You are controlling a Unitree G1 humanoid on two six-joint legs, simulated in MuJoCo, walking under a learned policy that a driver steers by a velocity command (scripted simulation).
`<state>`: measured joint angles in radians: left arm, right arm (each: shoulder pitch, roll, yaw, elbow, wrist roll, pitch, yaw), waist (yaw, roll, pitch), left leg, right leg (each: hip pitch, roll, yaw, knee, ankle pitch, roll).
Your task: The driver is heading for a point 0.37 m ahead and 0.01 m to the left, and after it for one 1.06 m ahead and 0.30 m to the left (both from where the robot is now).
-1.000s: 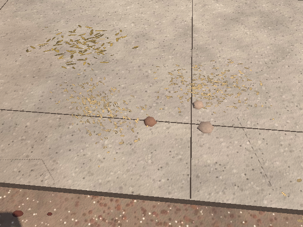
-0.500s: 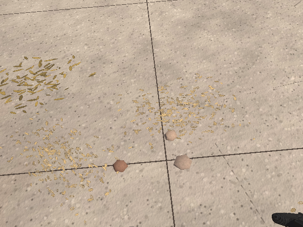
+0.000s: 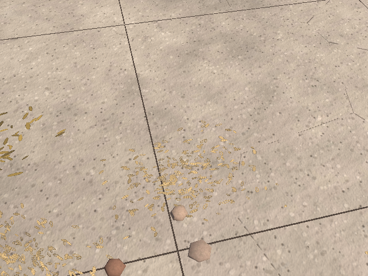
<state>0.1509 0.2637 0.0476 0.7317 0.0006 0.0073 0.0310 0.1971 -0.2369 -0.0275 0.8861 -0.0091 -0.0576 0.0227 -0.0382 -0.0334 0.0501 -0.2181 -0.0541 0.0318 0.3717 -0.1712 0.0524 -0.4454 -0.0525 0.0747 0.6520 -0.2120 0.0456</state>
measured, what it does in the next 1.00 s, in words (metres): steps on the spot: right foot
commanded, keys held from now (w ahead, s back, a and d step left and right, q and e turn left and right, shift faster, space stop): no key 1.00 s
